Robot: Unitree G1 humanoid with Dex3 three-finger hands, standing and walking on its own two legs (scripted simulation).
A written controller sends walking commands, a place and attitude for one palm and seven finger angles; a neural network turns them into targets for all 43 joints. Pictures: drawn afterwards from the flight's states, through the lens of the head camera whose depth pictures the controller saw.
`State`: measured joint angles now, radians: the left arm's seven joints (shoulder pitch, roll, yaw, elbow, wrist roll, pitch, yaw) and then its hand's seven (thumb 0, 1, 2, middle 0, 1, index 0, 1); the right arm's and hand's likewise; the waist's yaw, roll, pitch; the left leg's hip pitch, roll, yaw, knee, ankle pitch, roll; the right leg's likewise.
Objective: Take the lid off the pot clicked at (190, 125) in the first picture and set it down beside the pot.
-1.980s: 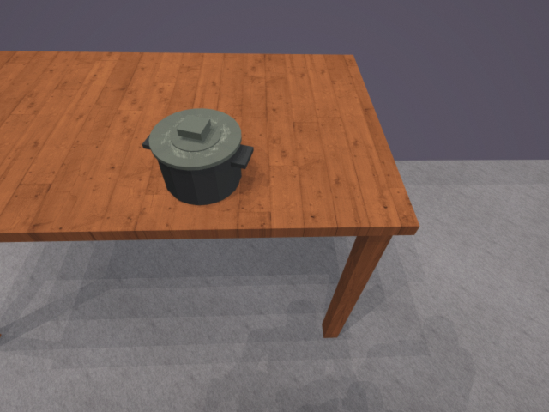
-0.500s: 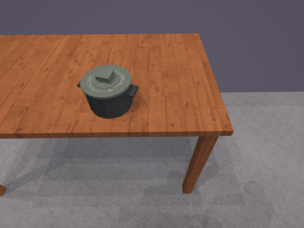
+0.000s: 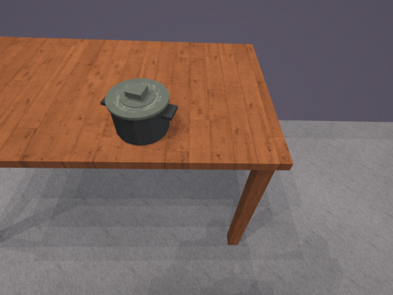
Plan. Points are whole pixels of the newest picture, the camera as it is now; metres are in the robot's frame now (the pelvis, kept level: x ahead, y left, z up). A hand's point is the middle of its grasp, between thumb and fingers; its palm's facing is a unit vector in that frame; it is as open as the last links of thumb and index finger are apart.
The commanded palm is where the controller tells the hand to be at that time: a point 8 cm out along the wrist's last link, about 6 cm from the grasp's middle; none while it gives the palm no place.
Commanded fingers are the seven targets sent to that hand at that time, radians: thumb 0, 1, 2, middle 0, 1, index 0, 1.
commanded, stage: look again from close up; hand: left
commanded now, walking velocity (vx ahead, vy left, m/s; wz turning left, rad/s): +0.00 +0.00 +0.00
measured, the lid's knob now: (136, 90) +0.56 +0.19 +0.09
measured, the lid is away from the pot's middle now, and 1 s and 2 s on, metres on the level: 0.00 0.00 0.00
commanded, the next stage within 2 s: shuffle to correct the standing spot in 0.76 s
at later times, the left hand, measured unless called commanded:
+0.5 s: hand out of the picture +0.01 +0.18 -0.18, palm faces +0.04 -0.98 -0.18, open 7.4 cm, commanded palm none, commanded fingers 0.00 0.90 0.90 -0.20 -0.30 -0.20 -0.30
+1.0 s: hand out of the picture +0.01 +0.18 -0.18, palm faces +0.05 -0.98 -0.18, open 7.4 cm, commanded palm none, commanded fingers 0.00 0.90 0.90 -0.20 -0.30 -0.20 -0.30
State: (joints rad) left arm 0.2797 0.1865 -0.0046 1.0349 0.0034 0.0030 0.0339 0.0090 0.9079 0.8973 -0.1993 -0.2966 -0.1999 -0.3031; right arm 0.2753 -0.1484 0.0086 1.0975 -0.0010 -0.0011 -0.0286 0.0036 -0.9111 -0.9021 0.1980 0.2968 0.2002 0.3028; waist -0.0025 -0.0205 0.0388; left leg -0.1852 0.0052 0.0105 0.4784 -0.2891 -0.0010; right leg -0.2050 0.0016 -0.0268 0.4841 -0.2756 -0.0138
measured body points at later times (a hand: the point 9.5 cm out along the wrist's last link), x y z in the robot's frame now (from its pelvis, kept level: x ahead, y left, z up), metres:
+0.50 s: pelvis +0.01 +0.01 +0.00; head +0.02 +0.02 +0.45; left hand +0.01 +0.24 -0.16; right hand +0.00 -0.20 -0.16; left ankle -0.02 +0.12 -0.74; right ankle -0.01 -0.11 -0.74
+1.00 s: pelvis +0.02 +0.01 +0.00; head +0.03 +0.02 +0.45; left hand +0.01 +0.23 -0.16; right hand +0.01 -0.20 -0.16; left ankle -0.02 +0.12 -0.74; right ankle -0.01 -0.11 -0.74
